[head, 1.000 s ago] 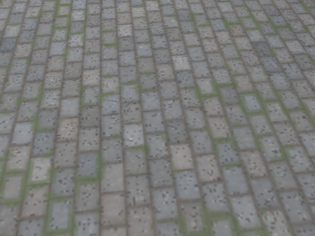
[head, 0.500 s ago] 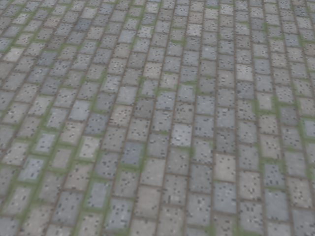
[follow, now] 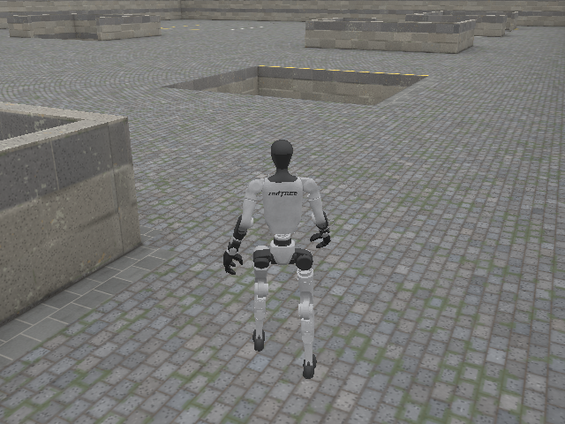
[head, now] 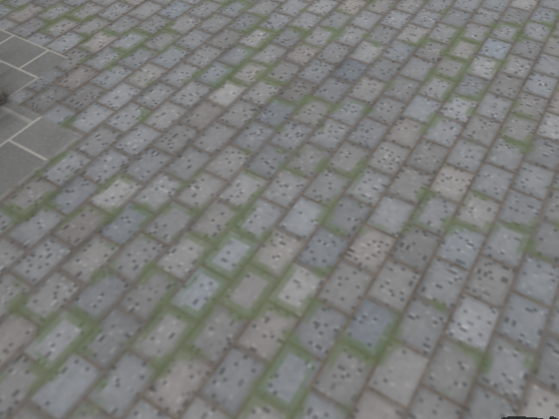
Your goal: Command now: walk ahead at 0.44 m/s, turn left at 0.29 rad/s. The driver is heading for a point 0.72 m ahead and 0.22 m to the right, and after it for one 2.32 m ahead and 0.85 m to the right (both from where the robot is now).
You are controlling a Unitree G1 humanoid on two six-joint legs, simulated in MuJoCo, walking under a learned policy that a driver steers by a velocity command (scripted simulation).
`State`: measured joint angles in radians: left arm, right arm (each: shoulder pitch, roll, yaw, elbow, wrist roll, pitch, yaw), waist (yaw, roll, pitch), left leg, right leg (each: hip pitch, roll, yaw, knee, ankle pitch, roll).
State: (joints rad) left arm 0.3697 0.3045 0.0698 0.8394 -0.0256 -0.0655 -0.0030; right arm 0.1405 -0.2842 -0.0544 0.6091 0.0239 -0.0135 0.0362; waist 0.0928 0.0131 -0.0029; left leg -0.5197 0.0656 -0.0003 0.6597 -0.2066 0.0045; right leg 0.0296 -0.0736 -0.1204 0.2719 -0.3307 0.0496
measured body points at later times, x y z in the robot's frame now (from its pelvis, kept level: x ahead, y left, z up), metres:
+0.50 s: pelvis +0.26 +0.05 -0.01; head +0.29 +0.05 +0.44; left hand +0.47 +0.27 -0.10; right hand +0.27 -0.24 -0.12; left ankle +0.10 +0.14 -0.74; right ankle +0.45 -0.08 -0.70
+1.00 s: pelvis +0.56 +0.02 +0.00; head +0.59 +0.00 +0.45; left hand +0.72 +0.28 -0.11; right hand +0.69 -0.28 -0.08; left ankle +0.76 +0.11 -0.72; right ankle +0.45 -0.05 -0.74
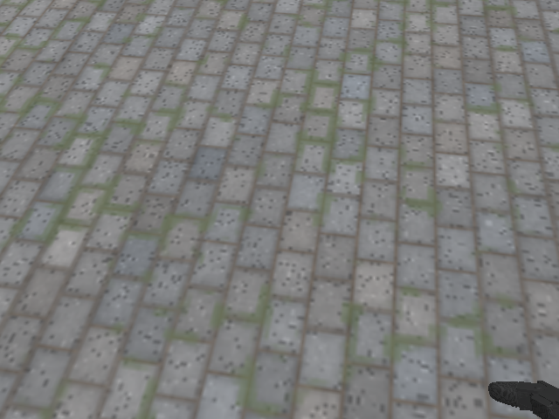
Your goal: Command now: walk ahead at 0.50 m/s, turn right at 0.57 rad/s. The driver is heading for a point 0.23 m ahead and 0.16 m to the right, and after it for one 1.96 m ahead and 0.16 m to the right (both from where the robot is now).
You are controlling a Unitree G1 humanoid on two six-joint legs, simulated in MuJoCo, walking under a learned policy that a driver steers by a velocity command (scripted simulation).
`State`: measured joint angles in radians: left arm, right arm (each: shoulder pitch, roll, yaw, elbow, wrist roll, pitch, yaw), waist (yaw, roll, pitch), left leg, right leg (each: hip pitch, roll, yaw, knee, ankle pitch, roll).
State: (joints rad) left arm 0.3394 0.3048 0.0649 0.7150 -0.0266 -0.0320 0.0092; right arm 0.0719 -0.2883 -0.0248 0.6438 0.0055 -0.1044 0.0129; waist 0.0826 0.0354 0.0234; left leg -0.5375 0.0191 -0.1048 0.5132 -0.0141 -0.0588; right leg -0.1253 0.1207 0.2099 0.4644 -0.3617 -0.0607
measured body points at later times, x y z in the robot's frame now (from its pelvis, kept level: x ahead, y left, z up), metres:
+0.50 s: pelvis +0.22 +0.00 -0.01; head +0.26 -0.03 +0.44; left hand +0.50 +0.18 -0.08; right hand +0.20 -0.31 -0.13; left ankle +0.16 +0.14 -0.73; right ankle +0.29 -0.12 -0.74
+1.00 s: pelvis +0.28 +0.00 +0.00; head +0.29 +0.01 +0.45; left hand +0.51 +0.17 -0.11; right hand +0.29 -0.28 -0.12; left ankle +0.33 +0.12 -0.73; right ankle +0.29 -0.12 -0.73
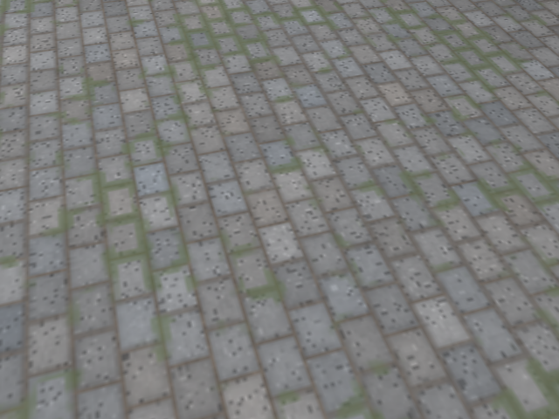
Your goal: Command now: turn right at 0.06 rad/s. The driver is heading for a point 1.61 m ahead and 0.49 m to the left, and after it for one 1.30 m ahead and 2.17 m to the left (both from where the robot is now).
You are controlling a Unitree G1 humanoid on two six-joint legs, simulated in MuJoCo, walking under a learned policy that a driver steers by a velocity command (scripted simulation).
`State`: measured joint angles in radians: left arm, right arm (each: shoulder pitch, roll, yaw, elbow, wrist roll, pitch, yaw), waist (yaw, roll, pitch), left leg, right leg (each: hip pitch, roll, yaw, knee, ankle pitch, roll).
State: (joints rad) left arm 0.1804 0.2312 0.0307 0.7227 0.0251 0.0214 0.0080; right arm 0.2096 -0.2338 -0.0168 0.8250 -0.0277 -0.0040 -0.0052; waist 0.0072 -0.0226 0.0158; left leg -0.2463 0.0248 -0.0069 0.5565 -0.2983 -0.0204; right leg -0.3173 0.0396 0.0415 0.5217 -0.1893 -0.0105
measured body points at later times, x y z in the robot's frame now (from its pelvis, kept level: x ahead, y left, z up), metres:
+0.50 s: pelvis +0.03 +0.02 +0.00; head +0.04 +0.02 +0.45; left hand +0.13 +0.28 -0.13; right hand +0.11 -0.24 -0.13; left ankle +0.00 +0.13 -0.73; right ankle +0.05 -0.11 -0.73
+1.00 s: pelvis +0.17 -0.03 +0.02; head +0.18 -0.05 +0.46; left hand +0.13 +0.22 -0.12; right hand +0.32 -0.30 -0.11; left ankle +0.26 +0.13 -0.67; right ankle +0.09 -0.12 -0.73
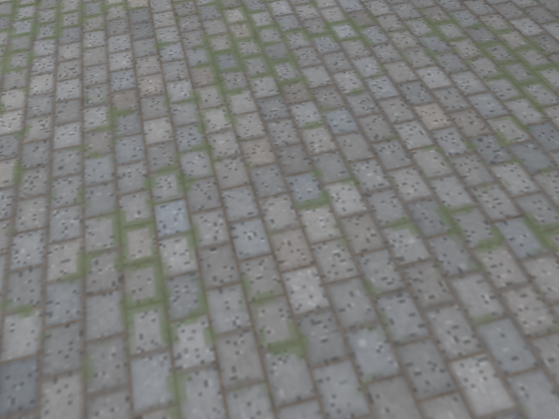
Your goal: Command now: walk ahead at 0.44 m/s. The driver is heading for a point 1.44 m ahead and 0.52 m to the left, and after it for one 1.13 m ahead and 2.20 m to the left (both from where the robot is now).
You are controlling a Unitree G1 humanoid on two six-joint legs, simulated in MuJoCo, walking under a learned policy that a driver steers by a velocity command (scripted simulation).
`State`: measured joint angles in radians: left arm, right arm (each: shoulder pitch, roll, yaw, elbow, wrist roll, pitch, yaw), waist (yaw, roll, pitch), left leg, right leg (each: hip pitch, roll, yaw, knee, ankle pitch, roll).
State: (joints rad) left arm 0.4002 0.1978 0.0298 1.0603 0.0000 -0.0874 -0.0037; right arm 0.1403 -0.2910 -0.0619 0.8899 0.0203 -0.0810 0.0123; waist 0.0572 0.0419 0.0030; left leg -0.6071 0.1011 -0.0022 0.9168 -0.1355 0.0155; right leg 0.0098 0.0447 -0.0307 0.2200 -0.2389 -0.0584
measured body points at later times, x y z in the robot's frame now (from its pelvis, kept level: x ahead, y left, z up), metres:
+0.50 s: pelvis +0.29 +0.06 +0.00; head +0.31 +0.06 +0.45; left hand +0.42 +0.33 -0.12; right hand +0.31 -0.21 -0.14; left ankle +0.29 +0.14 -0.75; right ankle +0.39 -0.12 -0.67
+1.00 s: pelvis +0.55 -0.01 +0.00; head +0.59 -0.02 +0.44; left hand +0.63 +0.27 -0.12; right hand +0.66 -0.29 -0.14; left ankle +0.55 +0.14 -0.67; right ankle +0.60 -0.10 -0.75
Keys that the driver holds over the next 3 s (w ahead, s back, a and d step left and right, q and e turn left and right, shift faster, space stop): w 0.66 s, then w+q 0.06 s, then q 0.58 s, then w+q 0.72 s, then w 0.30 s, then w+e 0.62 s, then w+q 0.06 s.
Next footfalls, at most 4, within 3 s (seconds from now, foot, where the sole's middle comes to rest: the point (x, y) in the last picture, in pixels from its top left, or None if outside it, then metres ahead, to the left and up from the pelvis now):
0.24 left None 0.33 0.14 -0.78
0.76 right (362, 373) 0.64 -0.10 -0.78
1.26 left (265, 359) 0.67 0.14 -0.78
1.70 right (332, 300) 0.85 -0.03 -0.78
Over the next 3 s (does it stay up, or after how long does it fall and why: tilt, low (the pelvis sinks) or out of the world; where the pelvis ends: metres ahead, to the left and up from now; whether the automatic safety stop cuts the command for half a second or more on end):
stays up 1.22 0.50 0.00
